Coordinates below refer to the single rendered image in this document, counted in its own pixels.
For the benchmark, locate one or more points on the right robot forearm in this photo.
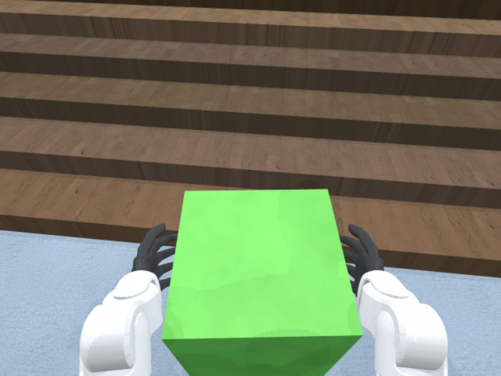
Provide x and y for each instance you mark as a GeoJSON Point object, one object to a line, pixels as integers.
{"type": "Point", "coordinates": [410, 338]}

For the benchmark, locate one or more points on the left robot forearm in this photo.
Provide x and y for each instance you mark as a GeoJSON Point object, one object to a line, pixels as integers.
{"type": "Point", "coordinates": [115, 338]}

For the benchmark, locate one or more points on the right robot hand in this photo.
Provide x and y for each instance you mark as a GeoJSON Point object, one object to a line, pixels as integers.
{"type": "Point", "coordinates": [367, 258]}

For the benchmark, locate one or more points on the carton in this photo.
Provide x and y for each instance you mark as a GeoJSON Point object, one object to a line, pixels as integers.
{"type": "Point", "coordinates": [259, 285]}

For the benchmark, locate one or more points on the left robot hand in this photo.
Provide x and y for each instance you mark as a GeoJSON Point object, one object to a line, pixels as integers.
{"type": "Point", "coordinates": [148, 256]}

